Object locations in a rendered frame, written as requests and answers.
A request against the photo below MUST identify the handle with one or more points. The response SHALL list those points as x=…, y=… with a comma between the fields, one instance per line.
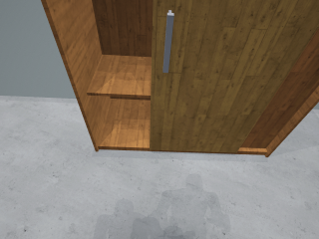
x=167, y=41

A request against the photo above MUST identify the wardrobe door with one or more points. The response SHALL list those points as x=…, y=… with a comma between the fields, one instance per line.
x=228, y=58
x=298, y=86

